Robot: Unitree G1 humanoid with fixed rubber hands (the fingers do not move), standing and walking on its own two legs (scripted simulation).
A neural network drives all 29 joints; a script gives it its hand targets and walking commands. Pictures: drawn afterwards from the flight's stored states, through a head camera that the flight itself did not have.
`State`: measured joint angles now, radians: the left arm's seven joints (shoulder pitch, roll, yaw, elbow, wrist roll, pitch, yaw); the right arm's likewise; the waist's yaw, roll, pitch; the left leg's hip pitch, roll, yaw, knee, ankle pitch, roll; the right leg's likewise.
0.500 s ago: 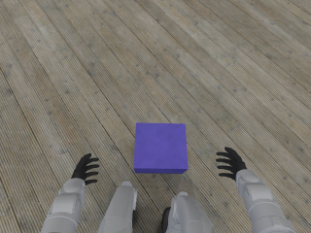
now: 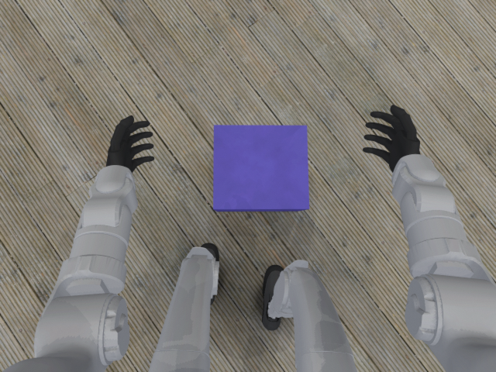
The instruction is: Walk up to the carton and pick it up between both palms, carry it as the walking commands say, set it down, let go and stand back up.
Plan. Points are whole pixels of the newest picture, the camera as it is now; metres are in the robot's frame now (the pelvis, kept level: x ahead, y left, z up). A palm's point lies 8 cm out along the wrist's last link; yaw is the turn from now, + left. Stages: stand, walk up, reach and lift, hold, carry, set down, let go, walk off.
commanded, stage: reach and lift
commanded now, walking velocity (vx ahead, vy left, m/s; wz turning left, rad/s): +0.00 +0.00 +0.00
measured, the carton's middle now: (259, 171) +0.48 -0.03 -0.58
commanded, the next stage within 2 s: none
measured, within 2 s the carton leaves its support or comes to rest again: neither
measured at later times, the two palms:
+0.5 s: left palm (138, 138) +0.46 +0.22 -0.18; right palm (396, 135) +0.48 -0.25 -0.15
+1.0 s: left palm (164, 154) +0.46 +0.22 -0.34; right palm (357, 156) +0.48 -0.24 -0.32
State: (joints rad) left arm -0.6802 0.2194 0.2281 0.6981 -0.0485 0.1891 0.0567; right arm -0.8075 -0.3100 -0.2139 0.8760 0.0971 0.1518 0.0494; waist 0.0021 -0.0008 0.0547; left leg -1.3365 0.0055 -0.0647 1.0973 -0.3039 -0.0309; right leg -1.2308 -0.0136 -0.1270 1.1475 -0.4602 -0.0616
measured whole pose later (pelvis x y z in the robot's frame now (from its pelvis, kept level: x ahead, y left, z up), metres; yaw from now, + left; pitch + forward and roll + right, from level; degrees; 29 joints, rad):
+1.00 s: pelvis -0.04 +0.01 -0.18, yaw -5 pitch +43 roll -4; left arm -1.11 0.33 0.32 0.78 -0.08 0.18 0.07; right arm -1.25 -0.46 -0.18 0.93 0.15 0.19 0.10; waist 0.03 0.02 0.15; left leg -2.10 0.03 -0.06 1.77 -0.43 -0.02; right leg -1.99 -0.01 -0.12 1.82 -0.59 -0.06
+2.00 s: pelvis -0.06 +0.01 -0.31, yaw -6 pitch +32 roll -2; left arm -1.43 0.52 0.08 1.19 -0.38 0.06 0.08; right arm -1.45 -0.49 -0.02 1.10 0.21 0.11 0.01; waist 0.08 0.04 0.50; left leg -2.30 0.05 -0.06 2.20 -0.46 -0.02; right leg -2.19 -0.01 -0.12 2.28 -0.65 -0.08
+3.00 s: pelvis -0.06 +0.01 -0.30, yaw -6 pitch +34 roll -2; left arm -1.54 0.39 0.09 1.30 -0.36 -0.01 0.11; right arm -1.48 -0.42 0.00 1.15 0.21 0.08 -0.02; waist 0.07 0.04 0.47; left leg -2.30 0.04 -0.06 2.18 -0.46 -0.01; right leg -2.19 -0.01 -0.12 2.25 -0.65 -0.08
